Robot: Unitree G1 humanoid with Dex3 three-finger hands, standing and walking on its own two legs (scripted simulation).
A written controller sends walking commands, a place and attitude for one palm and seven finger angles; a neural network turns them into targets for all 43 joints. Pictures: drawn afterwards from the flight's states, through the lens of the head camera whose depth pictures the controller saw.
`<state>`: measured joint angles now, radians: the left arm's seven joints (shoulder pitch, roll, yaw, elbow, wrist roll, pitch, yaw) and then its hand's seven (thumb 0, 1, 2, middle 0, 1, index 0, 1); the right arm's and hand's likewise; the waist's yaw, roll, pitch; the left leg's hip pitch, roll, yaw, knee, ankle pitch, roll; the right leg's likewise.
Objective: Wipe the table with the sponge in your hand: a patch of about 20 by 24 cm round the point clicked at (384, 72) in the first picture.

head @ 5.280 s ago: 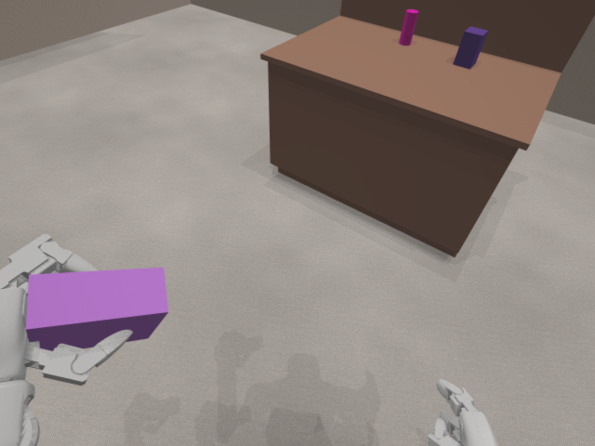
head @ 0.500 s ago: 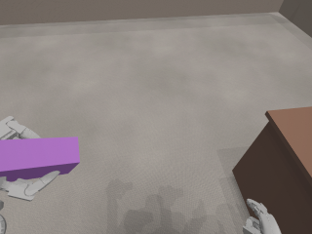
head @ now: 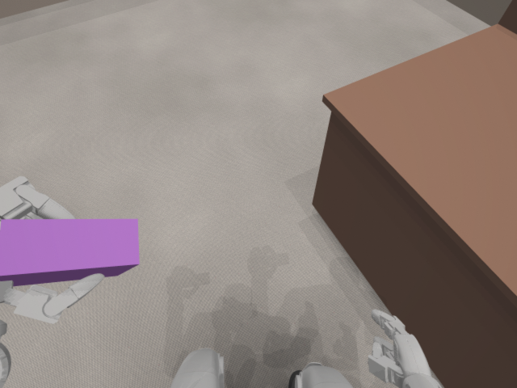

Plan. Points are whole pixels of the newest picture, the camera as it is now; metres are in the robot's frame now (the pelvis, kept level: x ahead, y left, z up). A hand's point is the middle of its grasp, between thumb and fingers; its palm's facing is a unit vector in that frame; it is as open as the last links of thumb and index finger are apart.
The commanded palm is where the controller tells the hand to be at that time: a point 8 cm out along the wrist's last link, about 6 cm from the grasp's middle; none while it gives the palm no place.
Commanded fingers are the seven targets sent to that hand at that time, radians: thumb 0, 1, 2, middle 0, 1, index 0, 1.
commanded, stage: turn to face it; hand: left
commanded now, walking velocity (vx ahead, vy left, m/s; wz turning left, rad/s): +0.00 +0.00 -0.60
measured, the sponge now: (89, 252) +0.25 +0.19 +0.15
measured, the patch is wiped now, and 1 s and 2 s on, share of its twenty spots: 0.00 0.00 0.00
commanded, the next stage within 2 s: none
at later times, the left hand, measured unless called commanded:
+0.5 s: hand (119, 256) +0.23 +0.14 +0.18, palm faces +0.13 -0.88 -0.45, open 9.3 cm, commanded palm +0.19 +0.20 +0.19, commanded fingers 0.00 0.10 1.30 -1.20 -1.60 -1.20 -1.60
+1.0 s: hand (233, 293) +0.20 +0.03 +0.18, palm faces -0.16 -0.88 -0.45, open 9.3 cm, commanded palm +0.18 +0.09 +0.19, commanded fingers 0.00 0.10 1.30 -1.20 -1.60 -1.20 -1.60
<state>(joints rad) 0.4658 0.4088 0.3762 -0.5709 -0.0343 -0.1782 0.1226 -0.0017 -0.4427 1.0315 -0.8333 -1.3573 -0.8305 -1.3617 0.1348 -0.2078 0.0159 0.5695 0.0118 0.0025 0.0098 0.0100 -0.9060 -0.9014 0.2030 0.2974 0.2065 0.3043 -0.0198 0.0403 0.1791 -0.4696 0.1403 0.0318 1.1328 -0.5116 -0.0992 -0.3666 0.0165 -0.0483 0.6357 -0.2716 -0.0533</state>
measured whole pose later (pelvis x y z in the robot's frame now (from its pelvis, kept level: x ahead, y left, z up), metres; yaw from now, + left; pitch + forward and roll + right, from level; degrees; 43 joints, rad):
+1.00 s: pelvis -0.12 -0.04 +0.00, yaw -35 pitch +0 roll +2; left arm 0.49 0.42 0.38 -0.57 -0.04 -0.18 0.14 0.00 -0.44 1.03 -0.84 -1.35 -0.83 -1.35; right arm 0.18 -0.27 -0.03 0.52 0.01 0.05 -0.03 0.01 -0.91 -0.90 0.19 0.30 0.20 0.30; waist 0.01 -0.05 0.06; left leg -0.26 0.04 0.07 0.53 -0.27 -0.03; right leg -0.41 0.12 0.10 0.60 -0.22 -0.05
